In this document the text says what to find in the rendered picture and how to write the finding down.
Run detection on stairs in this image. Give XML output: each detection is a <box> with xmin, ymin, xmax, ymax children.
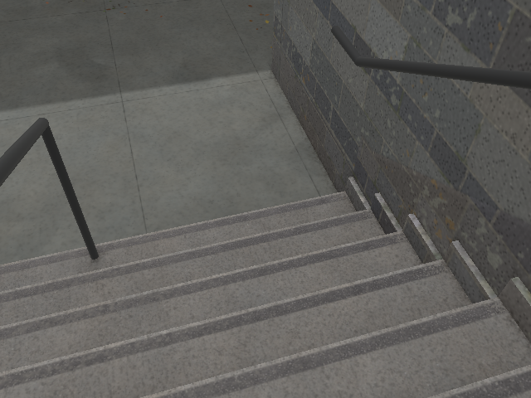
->
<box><xmin>0</xmin><ymin>191</ymin><xmax>531</xmax><ymax>398</ymax></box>

